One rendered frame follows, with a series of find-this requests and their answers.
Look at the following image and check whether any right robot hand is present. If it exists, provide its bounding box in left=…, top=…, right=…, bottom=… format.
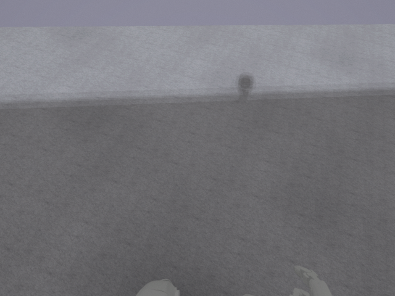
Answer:
left=289, top=266, right=332, bottom=296

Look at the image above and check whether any robot left thigh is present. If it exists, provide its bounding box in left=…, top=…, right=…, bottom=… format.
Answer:
left=136, top=280, right=180, bottom=296

